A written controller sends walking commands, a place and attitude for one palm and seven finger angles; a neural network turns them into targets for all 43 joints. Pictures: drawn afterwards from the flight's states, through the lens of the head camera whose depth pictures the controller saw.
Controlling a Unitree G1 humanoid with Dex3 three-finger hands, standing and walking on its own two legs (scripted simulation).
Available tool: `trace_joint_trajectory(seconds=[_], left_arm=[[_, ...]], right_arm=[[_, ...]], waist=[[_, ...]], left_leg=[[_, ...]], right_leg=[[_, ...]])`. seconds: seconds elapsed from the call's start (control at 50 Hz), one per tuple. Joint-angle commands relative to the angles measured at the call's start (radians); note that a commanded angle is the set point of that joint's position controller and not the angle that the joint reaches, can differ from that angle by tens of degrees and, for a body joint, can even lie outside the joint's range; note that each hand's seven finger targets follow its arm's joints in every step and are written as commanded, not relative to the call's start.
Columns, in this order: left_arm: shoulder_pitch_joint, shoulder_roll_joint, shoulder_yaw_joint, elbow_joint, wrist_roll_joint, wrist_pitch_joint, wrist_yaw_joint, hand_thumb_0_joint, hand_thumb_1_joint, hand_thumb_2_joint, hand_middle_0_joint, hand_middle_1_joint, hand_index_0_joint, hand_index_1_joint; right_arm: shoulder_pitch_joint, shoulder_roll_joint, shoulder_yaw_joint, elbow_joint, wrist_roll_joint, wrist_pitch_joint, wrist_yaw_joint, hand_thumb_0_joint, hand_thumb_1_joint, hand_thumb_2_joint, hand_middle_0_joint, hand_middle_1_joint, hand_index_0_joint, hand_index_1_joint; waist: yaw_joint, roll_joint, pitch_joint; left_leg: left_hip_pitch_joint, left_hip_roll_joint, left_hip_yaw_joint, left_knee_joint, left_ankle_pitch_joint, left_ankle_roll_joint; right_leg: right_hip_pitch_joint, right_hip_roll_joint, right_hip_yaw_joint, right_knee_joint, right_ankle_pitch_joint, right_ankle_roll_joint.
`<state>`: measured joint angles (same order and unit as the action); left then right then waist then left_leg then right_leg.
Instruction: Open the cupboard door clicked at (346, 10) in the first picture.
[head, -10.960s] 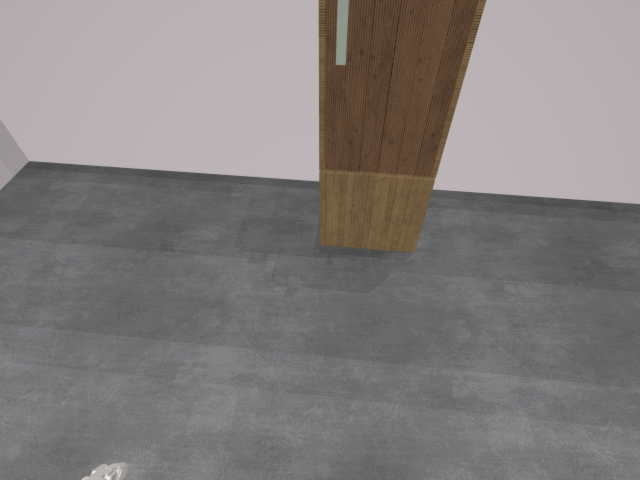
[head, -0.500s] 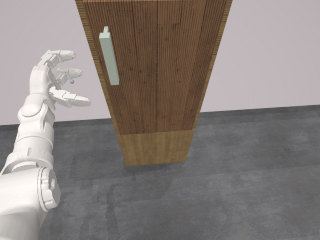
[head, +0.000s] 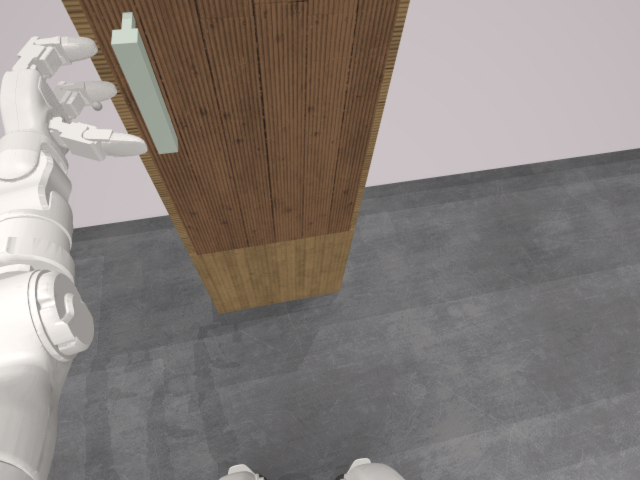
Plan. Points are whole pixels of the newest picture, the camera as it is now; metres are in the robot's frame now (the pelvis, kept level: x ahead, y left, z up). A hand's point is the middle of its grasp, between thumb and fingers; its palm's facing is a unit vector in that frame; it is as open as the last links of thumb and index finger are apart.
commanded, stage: move the hooked fingers beside the handle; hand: left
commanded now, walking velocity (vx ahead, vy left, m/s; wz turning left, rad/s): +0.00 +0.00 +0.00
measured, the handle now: (149, 88) +0.57 +0.15 +0.14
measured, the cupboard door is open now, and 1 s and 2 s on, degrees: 0 0 0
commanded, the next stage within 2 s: slide the fingers in behind the handle in 0.68 s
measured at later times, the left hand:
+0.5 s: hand (96, 120) +0.51 +0.20 +0.14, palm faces +0.10 -1.00 +0.00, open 14.0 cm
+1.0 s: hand (107, 115) +0.52 +0.19 +0.14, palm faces +0.10 -1.00 +0.00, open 14.0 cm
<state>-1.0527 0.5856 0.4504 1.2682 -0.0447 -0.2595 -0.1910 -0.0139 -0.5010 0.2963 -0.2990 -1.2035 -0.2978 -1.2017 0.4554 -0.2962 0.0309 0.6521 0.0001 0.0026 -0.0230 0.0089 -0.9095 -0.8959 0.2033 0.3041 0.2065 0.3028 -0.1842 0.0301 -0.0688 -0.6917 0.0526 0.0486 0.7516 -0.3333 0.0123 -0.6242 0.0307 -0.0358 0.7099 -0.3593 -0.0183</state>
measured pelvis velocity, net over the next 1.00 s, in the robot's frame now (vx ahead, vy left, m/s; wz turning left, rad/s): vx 0.01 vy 0.00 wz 0.00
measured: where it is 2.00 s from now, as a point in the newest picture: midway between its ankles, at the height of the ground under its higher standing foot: outside the picture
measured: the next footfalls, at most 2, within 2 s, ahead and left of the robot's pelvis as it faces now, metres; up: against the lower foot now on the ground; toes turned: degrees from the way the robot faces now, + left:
none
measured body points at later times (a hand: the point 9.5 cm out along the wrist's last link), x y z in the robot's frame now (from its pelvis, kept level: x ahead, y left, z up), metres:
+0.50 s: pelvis +0.01 +0.00 +0.00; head +0.09 +0.01 +0.44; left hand +0.50 +0.26 +0.14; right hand +0.05 -0.26 -0.12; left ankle +0.01 +0.11 -0.71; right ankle -0.02 -0.11 -0.71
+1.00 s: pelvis +0.01 +0.00 +0.00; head +0.10 +0.00 +0.44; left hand +0.51 +0.25 +0.14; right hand -0.02 -0.26 -0.12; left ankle +0.01 +0.11 -0.71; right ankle -0.02 -0.11 -0.71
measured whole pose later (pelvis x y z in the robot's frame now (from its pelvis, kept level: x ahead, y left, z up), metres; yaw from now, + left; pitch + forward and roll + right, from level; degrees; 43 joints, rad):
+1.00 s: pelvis +0.01 +0.00 +0.00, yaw +0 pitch +15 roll -2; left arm -0.98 0.51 0.41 1.19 -0.08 -0.26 -0.17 -0.01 -0.50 0.30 -0.29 -1.20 -0.29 -1.20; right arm 0.47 -0.28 0.02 0.66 0.01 0.04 -0.01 0.01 -0.91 -0.90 0.20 0.30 0.21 0.30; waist -0.16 0.04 -0.08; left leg -0.67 0.05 0.04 0.76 -0.35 0.01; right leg -0.60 0.03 -0.04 0.71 -0.37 -0.02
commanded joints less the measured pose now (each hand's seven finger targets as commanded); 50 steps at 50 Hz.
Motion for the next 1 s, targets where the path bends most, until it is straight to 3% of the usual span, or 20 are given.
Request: trace_joint_trajectory(seconds=[0.0, 0.08, 0.16, 0.18, 0.22, 0.34, 0.36, 0.38, 0.42, 0.46, 0.52, 0.56, 0.62, 0.64, 0.72, 0.76, 0.82, 0.86, 0.92, 0.98], left_arm=[[-0.362, 0.241, 0.009, -0.262, -0.033, -0.07, -0.014, 0.0, -0.5, 0.3, -0.3, -1.2, -0.3, -1.2], [-0.351, 0.229, 0.014, -0.301, -0.059, -0.043, -0.026, 0.0, -0.5, 0.3, -0.3, -1.2, -0.3, -1.2], [-0.389, 0.221, 0.004, -0.401, -0.05, -0.065, -0.007, 0.0, -0.5, 0.3, -0.3, -1.2, -0.3, -1.2], [-0.384, 0.177, -0.024, -0.399, -0.053, -0.066, -0.003, 0.0, -0.5, 0.3, -0.3, -1.2, -0.3, -1.2], [-0.397, 0.163, -0.024, -0.403, -0.065, -0.071, 0.002, 0.0, -0.5, 0.3, -0.3, -1.2, -0.3, -1.2], [-0.395, 0.134, -0.059, -0.331, -0.051, -0.041, 0.004, 0.0, -0.5, 0.3, -0.3, -1.2, -0.3, -1.2], [-0.374, 0.131, -0.056, -0.32, -0.052, -0.039, 0.006, 0.0, -0.5, 0.3, -0.3, -1.2, -0.3, -1.2], [-0.384, 0.121, -0.062, -0.308, -0.059, -0.037, 0.008, 0.0, -0.5, 0.3, -0.3, -1.2, -0.3, -1.2], [-0.425, 0.126, -0.066, -0.301, -0.058, -0.044, 0.014, 0.0, -0.5, 0.3, -0.3, -1.2, -0.3, -1.2], [-0.398, 0.185, -0.011, -0.299, -0.052, -0.057, 0.023, 0.0, -0.5, 0.3, -0.3, -1.2, -0.3, -1.2], [-0.434, 0.156, -0.053, -0.283, -0.042, -0.062, 0.022, 0.0, -0.5, 0.3, -0.3, -1.2, -0.3, -1.2], [-0.433, 0.188, -0.032, -0.287, -0.037, -0.071, 0.019, 0.0, -0.5, 0.3, -0.3, -1.2, -0.3, -1.2], [-0.464, 0.135, -0.075, -0.26, -0.046, -0.07, 0.011, 0.0, -0.5, 0.3, -0.3, -1.2, -0.3, -1.2], [-0.491, 0.143, -0.07, -0.282, -0.05, -0.074, 0.011, 0.0, -0.5, 0.3, -0.3, -1.2, -0.3, -1.2], [-0.499, 0.165, -0.053, -0.268, -0.046, -0.07, 0.017, 0.0, -0.5, 0.3, -0.3, -1.2, -0.3, -1.2], [-0.465, 0.243, 0.004, -0.25, -0.037, -0.07, 0.022, 0.0, -0.5, 0.3, -0.3, -1.2, -0.3, -1.2], [-0.446, 0.16, -0.048, -0.281, -0.039, -0.077, 0.019, 0.0, -0.5, 0.3, -0.3, -1.2, -0.3, -1.2], [-0.405, 0.19, -0.013, -0.291, -0.047, -0.076, 0.02, 0.0, -0.5, 0.3, -0.3, -1.2, -0.3, -1.2], [-0.367, 0.164, -0.018, -0.296, -0.057, -0.064, 0.021, 0.0, -0.5, 0.3, -0.3, -1.2, -0.3, -1.2], [-0.401, 0.134, -0.053, -0.326, -0.046, -0.06, 0.031, 0.0, -0.5, 0.3, -0.3, -1.2, -0.3, -1.2]], right_arm=[[0.14, -0.157, -0.071, -0.076, -0.002, -0.004, -0.004, 0.0, -0.9, -0.9, 0.2, 0.3, 0.2, 0.3], [0.136, -0.157, -0.077, -0.076, 0.004, 0.012, -0.008, 0.0, -0.9, -0.9, 0.2, 0.3, 0.2, 0.3], [0.126, -0.147, -0.079, -0.069, 0.005, 0.013, -0.007, 0.0, -0.9, -0.9, 0.2, 0.3, 0.2, 0.3], [0.12, -0.142, -0.076, -0.068, 0.005, 0.01, -0.004, 0.0, -0.9, -0.9, 0.2, 0.3, 0.2, 0.3], [0.121, -0.143, -0.08, -0.057, 0.003, 0.007, -0.004, 0.0, -0.9, -0.9, 0.2, 0.3, 0.2, 0.3], [0.099, -0.142, -0.075, -0.053, 0.008, 0.007, -0.004, 0.0, -0.9, -0.9, 0.2, 0.3, 0.2, 0.3], [0.097, -0.142, -0.073, -0.058, 0.008, 0.006, -0.004, 0.0, -0.9, -0.9, 0.2, 0.3, 0.2, 0.3], [0.091, -0.141, -0.07, -0.059, 0.008, 0.006, -0.003, 0.0, -0.9, -0.9, 0.2, 0.3, 0.2, 0.3], [0.091, -0.143, -0.067, -0.058, 0.007, 0.005, -0.006, 0.0, -0.9, -0.9, 0.2, 0.3, 0.2, 0.3], [0.089, -0.147, -0.07, -0.067, 0.005, 0.003, -0.006, 0.0, -0.9, -0.9, 0.2, 0.3, 0.2, 0.3], [0.088, -0.143, -0.063, -0.067, 0.005, 0.002, -0.006, 0.0, -0.9, -0.9, 0.2, 0.3, 0.2, 0.3], [0.088, -0.147, -0.065, -0.068, 0.006, 0.002, -0.006, 0.0, -0.9, -0.9, 0.2, 0.3, 0.2, 0.3], [0.095, -0.144, -0.063, -0.062, 0.006, 0.0, -0.009, 0.0, -0.9, -0.9, 0.2, 0.3, 0.2, 0.3], [0.091, -0.147, -0.065, -0.058, 0.006, -0.003, -0.009, 0.0, -0.9, -0.9, 0.2, 0.3, 0.2, 0.3], [0.11, -0.15, -0.064, -0.051, 0.002, -0.005, -0.011, 0.0, -0.9, -0.9, 0.2, 0.3, 0.2, 0.3], [0.116, -0.154, -0.063, -0.051, 0.0, -0.004, -0.011, 0.0, -0.9, -0.9, 0.2, 0.3, 0.2, 0.3], [0.122, -0.145, -0.067, -0.059, -0.001, -0.004, -0.004, 0.0, -0.9, -0.9, 0.2, 0.3, 0.2, 0.3], [0.122, -0.148, -0.069, -0.063, -0.002, 0.001, -0.002, 0.0, -0.9, -0.9, 0.2, 0.3, 0.2, 0.3], [0.124, -0.148, -0.071, -0.069, -0.001, 0.006, 0.001, 0.0, -0.9, -0.9, 0.2, 0.3, 0.2, 0.3], [0.116, -0.144, -0.074, -0.064, 0.002, 0.007, 0.002, 0.0, -0.9, -0.9, 0.2, 0.3, 0.2, 0.3]], waist=[[0.055, 0.068, -0.485], [0.05, 0.038, -0.45], [0.049, 0.113, -0.473], [0.045, 0.132, -0.456], [0.036, 0.077, -0.455], [0.025, 0.076, -0.404], [0.036, 0.079, -0.408], [0.028, 0.051, -0.395], [0.019, 0.048, -0.37], [0.042, 0.039, -0.432], [0.019, 0.033, -0.394], [0.031, 0.066, -0.431], [0.005, 0.04, -0.404], [0.005, 0.072, -0.421], [0.005, 0.074, -0.433], [0.027, 0.067, -0.459], [0.021, 0.073, -0.459], [0.044, 0.082, -0.489], [0.047, 0.039, -0.451], [0.033, 0.075, -0.423]], left_leg=[[0.38, -0.034, -0.058, -0.025, 0.422, 0.03], [0.366, -0.032, -0.049, -0.033, 0.413, 0.037], [0.431, -0.031, -0.058, -0.028, 0.449, 0.033], [0.446, -0.03, -0.064, -0.028, 0.454, 0.029], [0.45, -0.029, -0.065, -0.021, 0.461, 0.034], [0.423, -0.032, -0.068, -0.027, 0.424, 0.031], [0.423, -0.032, -0.07, -0.027, 0.423, 0.029], [0.407, -0.034, -0.067, -0.028, 0.403, 0.031], [0.388, -0.036, -0.069, -0.029, 0.378, 0.033], [0.39, -0.038, -0.07, -0.022, 0.392, 0.031], [0.362, -0.041, -0.067, -0.02, 0.368, 0.035], [0.387, -0.038, -0.073, -0.017, 0.37, 0.029], [0.377, -0.037, -0.078, -0.019, 0.348, 0.031], [0.39, -0.036, -0.078, -0.018, 0.344, 0.03], [0.381, -0.038, -0.078, -0.014, 0.343, 0.033], [0.357, -0.038, -0.076, -0.014, 0.343, 0.032], [0.38, -0.038, -0.072, -0.012, 0.383, 0.033], [0.383, -0.038, -0.069, -0.016, 0.39, 0.029], [0.357, -0.039, -0.062, -0.024, 0.383, 0.035], [0.371, -0.036, -0.063, -0.032, 0.351, 0.032]], right_leg=[[0.162, 0.029, 0.015, -0.061, 0.462, 0.011], [0.174, 0.029, 0.015, -0.076, 0.479, 0.015], [0.149, 0.03, 0.013, -0.072, 0.473, 0.01], [0.126, 0.032, 0.009, -0.073, 0.458, 0.008], [0.139, 0.034, 0.008, -0.074, 0.469, 0.008], [0.106, 0.025, 0.006, -0.073, 0.445, 0.01], [0.105, 0.025, 0.005, -0.071, 0.437, 0.007], [0.11, 0.025, 0.007, -0.075, 0.435, 0.01], [0.105, 0.022, 0.008, -0.074, 0.416, 0.008], [0.134, 0.022, 0.014, -0.063, 0.434, 0.01], [0.124, 0.02, 0.017, -0.063, 0.43, 0.013], [0.115, 0.02, 0.016, -0.059, 0.414, 0.009], [0.095, 0.023, 0.012, -0.065, 0.389, 0.01], [0.084, 0.023, 0.016, -0.068, 0.383, 0.013], [0.089, 0.023, 0.016, -0.066, 0.378, 0.011], [0.119, 0.023, 0.021, -0.063, 0.39, 0.012], [0.119, 0.027, 0.012, -0.06, 0.42, 0.01], [0.143, 0.029, 0.013, -0.058, 0.431, 0.009], [0.161, 0.031, 0.009, -0.067, 0.441, 0.009], [0.123, 0.03, 0.01, -0.077, 0.401, 0.009]])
